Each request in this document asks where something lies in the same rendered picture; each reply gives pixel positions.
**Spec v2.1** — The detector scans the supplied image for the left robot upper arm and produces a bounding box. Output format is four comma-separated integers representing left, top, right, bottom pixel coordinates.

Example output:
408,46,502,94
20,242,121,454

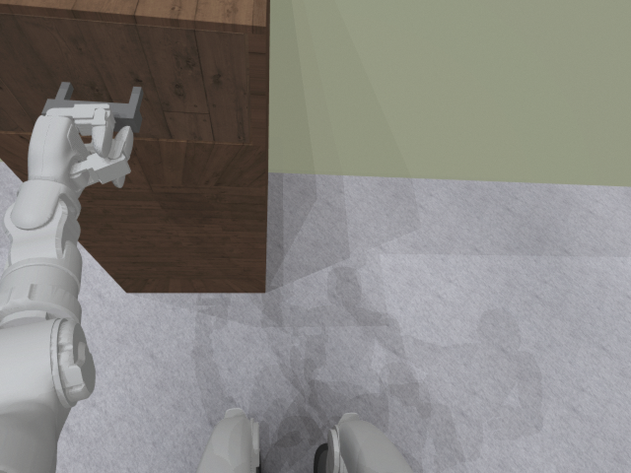
0,318,96,473

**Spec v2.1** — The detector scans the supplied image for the robot left forearm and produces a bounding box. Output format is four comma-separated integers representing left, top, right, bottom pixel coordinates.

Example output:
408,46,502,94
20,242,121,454
0,179,82,329

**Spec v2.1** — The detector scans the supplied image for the right robot thigh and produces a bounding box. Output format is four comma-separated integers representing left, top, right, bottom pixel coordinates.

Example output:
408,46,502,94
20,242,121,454
327,421,414,473

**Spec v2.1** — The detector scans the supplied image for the drawer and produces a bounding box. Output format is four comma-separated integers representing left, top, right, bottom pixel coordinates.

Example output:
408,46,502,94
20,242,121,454
0,13,251,143

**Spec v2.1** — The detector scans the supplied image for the robot left hand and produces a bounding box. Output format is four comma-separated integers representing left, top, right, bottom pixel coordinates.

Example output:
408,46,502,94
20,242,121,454
28,103,133,198

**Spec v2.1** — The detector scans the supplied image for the cabinet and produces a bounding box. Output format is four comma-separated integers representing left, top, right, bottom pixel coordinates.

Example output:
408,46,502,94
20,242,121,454
0,0,270,293

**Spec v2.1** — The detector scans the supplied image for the handle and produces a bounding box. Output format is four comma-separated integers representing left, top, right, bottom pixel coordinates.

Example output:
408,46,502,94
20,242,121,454
41,82,144,133

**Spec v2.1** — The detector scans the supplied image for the right robot shin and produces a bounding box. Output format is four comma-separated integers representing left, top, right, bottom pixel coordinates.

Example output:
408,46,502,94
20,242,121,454
326,413,360,473

